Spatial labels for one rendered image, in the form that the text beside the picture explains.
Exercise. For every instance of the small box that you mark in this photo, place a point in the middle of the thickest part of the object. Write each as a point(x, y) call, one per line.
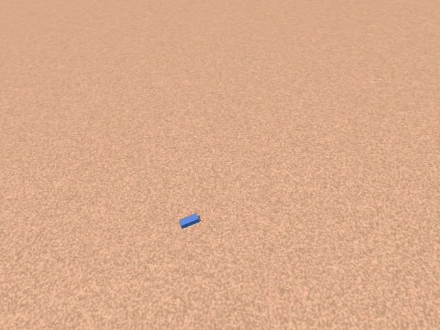
point(189, 220)

